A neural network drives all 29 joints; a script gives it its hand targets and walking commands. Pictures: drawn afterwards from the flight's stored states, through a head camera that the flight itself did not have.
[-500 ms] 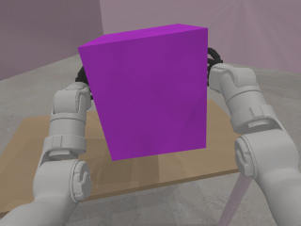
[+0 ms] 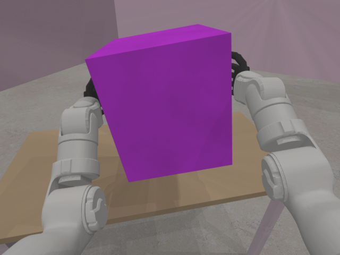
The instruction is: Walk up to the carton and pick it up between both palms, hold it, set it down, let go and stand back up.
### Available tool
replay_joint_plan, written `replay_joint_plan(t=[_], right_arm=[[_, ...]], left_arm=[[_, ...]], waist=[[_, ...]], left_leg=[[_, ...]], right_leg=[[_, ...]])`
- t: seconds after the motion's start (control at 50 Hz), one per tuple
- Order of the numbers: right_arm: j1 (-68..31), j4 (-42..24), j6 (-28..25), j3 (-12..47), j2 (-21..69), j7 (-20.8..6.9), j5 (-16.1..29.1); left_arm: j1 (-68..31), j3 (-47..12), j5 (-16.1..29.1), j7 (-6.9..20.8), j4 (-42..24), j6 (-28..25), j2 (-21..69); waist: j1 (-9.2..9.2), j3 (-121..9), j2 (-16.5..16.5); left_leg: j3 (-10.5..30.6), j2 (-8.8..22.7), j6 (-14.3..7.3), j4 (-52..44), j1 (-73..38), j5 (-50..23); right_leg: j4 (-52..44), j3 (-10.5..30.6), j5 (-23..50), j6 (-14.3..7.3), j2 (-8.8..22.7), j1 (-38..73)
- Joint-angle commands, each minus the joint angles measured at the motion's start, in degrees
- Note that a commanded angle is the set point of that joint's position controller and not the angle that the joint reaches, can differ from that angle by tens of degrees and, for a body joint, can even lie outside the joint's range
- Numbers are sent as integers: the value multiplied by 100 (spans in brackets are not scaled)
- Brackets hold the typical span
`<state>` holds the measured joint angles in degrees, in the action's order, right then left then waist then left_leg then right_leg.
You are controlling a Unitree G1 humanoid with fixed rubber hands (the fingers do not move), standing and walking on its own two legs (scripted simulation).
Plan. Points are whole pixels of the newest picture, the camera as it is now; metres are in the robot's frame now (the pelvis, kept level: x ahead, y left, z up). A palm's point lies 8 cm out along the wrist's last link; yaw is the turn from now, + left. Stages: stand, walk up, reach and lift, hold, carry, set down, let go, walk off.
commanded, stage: set down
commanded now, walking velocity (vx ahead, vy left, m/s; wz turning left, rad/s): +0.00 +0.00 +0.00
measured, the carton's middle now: (166, 95) +0.43 +0.01 +0.25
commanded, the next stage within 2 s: none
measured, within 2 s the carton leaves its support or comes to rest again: neither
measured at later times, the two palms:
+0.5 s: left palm (95, 122) +0.40 +0.19 +0.19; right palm (224, 106) +0.41 -0.14 +0.23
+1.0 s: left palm (98, 120) +0.41 +0.19 +0.18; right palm (225, 110) +0.41 -0.15 +0.21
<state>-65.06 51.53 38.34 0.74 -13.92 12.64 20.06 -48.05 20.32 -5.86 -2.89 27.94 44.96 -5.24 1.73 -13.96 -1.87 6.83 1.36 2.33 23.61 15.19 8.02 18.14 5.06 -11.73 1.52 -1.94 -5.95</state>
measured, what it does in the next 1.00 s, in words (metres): stands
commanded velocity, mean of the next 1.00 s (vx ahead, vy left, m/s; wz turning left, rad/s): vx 0.00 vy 0.00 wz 0.00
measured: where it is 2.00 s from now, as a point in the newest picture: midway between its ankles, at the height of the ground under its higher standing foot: outside the picture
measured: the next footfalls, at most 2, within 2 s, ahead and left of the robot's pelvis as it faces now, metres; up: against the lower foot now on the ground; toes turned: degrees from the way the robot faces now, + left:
none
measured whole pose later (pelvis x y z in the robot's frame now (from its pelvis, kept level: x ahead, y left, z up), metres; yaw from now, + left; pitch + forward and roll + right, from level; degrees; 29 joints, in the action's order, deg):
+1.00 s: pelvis +0.01 +0.00 +0.00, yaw +0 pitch -2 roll -1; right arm -55.1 54.8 18.4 -7.9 -5.5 10.9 7.9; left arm -48.2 17.1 -4.9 -0.7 46.7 22.8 -10.1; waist 3.1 -6.4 1.9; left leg 5.8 0.4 1.9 20.2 11.0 7.5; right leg 16.4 4.1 -12.2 1.7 -0.2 -2.5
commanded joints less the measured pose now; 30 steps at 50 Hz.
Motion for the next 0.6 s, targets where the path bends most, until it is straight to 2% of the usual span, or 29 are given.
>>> replay_joint_plan(t=[0.0, 0.04, 0.06, 0.08, 0.1, 0.12, 0.14, 0.16, 0.18, 0.2, 0.22, 0.24, 0.26, 0.28, 0.3, 0.32, 0.34, 0.36, 0.38, 0.44, 0.46, 0.5, 0.52, 0.54, 0.56, 0.58], right_arm=[[-5259, -1967, -754, 505, 4135, -793, 518], [-5144, -1553, -1009, 301, 4252, -777, 232], [-4962, -1397, -1102, 206, 4092, -786, 217], [-4828, -1281, -1180, 197, 4024, -791, 185], [-4846, -1105, -1215, 138, 4013, -788, 47], [-4526, -729, -1249, 86, 3974, -775, 5], [-4845, -1043, -1431, 109, 3957, -799, -80], [-4996, -1094, -1565, 132, 3966, -813, -98], [-4553, -931, -1595, 117, 4012, -782, -103], [-4698, -1246, -1745, 213, 3947, -784, -68], [-4923, -1462, -1866, 371, 4027, -751, -55], [-4790, -1228, -1896, 277, 4017, -751, -61], [-4776, -1382, -1994, 300, 4014, -770, -83], [-4434, -1143, -1994, 314, 4025, -777, -36], [-4775, -1526, -2113, 422, 3969, -774, -96], [-4891, -1609, -2194, 461, 4112, -757, -16], [-4903, -1851, -2265, 737, 4125, -734, 119], [-5094, -2037, -2316, 803, 4205, -722, 131], [-5025, -2291, -2376, 877, 4270, -699, 117], [-5129, -2895, -2515, 1299, 4387, -670, 325], [-5037, -3054, -2509, 1414, 4497, -667, 327], [-4727, -2897, -2432, 1273, 4662, -698, 230], [-4631, -2788, -2365, 1238, 4462, -723, 177], [-4670, -2779, -2387, 1272, 4624, -783, 184], [-4298, -2708, -2315, 1278, 4720, -794, 163], [-4397, -2713, -2306, 1256, 4791, -819, 147]], left_arm=[[-6741, -2127, 967, 908, -1196, -866, 3101], [-6873, -1967, 974, 983, -840, -1088, 3172], [-6770, -2098, 993, 982, -877, -1182, 3126], [-6603, -1959, 918, 994, -593, -1220, 2977], [-6589, -1823, 806, 1023, -316, -1281, 2858], [-6338, -1753, 775, 1081, 24, -1330, 2801], [-6469, -1793, 815, 1091, -183, -1448, 2864], [-6438, -1729, 807, 1114, -88, -1525, 2835], [-6227, -1662, 760, 1157, 185, -1555, 2795], [-6248, -1881, 829, 1151, -110, -1656, 2863], [-6307, -1915, 875, 1144, -162, -1743, 2927], [-6260, -1904, 784, 1151, 90, -1779, 2995], [-6213, -2052, 844, 1138, -118, -1866, 3034], [-6055, -2041, 812, 1125, -57, -1862, 3076], [-6146, -2123, 832, 1126, -71, -1919, 3155], [-6181, -2153, 834, 1096, -125, -1979, 3256], [-6023, -2213, 894, 1072, -216, -2034, 3322], [-6279, -2423, 941, 1035, -457, -2115, 3404], [-6187, -2522, 1012, 994, -604, -2164, 3538], [-6344, -3193, 1261, 802, -1395, -2289, 3939], [-6180, -3213, 1264, 767, -1338, -2279, 4079], [-6364, -3369, 1280, 730, -1653, -2278, 4032], [-6347, -3394, 1255, 705, -1650, -2250, 4116], [-6671, -3515, 1408, 670, -1941, -2324, 4171], [-6456, -3568, 1358, 657, -1847, -2320, 3985], [-6565, -3507, 1393, 640, -1918, -2324, 4046]], waist=[[81, -2180, 237], [164, -2035, 243], [277, -2003, 7], [271, -1829, 5], [312, -1620, 215], [320, -1378, 117], [295, -1799, 115], [152, -1878, 168], [206, -1778, 69], [302, -2030, 7], [187, -2246, 17], [293, -2007, -112], [285, -2254, -202], [292, -1838, -234], [270, -2213, -124], [208, -2281, -335], [125, -2451, -241], [166, -2782, -245], [132, -2856, -389], [194, -3457, -710], [116, -3382, -672], [302, -3141, -643], [288, -3060, -683], [254, -3317, -792], [299, -3247, -593], [267, -3329, -679]], left_leg=[[-518, -315, -88, -213, -1826, -640], [-518, -274, -49, -345, -1947, -525], [-569, -298, 9, -317, -2052, -682], [-547, -328, 37, -268, -1942, -774], [-554, -328, -23, -338, -1926, -578], [-558, -306, -1, -458, -1786, -307], [-618, -323, -25, -410, -1887, -495], [-637, -331, -35, -490, -1883, -542], [-665, -349, -55, -480, -1869, -809], [-688, -327, 17, -337, -2089, -1269], [-656, -347, 23, -285, -2215, -1452], [-654, -345, 87, -304, -2152, -1379], [-681, -337, 90, -260, -2301, -1540], [-653, -318, 112, -274, -2192, -1532], [-649, -337, 85, -224, -2366, -1634], [-654, -324, 86, -241, -2484, -1585], [-672, -329, 75, -165, -2643, -2021], [-666, -338, 96, -89, -2599, -2107], [-705, -348, 141, -53, -2696, -2214], [-554, -294, 274, 223, -3264, -3244], [-533, -244, 307, 294, -3321, -3347], [-565, -322, 339, 266, -3190, -2881], [-534, -271, 335, 197, -3077, -2742], [-512, -249, 352, 138, -3081, -2593], [-499, -270, 320, 182, -3074, -2607], [-501, -264, 326, 146, -3095, -2543]], right_leg=[[-515, -451, 538, 214, -189, -421], [-522, -460, 414, 156, -178, -438], [-488, -491, 473, 125, -194, -491], [-490, -515, 665, 142, -205, -329], [-554, -558, 462, 185, -201, -420], [-574, -525, 248, 172, -157, -451], [-475, -584, 451, 166, -212, -334], [-488, -517, 531, 151, -172, -268], [-521, -550, 727, 160, -145, -123], [-401, -577, 1081, 151, -194, 18], [-433, -536, 1262, 168, -215, 141], [-438, -561, 1133, 164, -217, 26], [-446, -588, 1155, 133, -227, 59], [-499, -605, 1106, 132, -210, -71], [-475, -627, 1174, 146, -248, 61], [-484, -553, 1183, 125, -165, 42], [-460, -585, 1545, 125, -190, 186], [-382, -550, 1589, 149, -200, 256], [-348, -559, 1768, 118, -176, 312], [-343, -595, 2053, 97, -255, 235], [-376, -639, 1993, 46, -281, 173], [-374, -667, 1911, 81, -249, 108], [-355, -655, 1756, 40, -248, 42], [-337, -662, 1552, 35, -212, -36], [-361, -659, 1688, 93, -217, 2], [-318, -607, 1574, 41, -189, -44]])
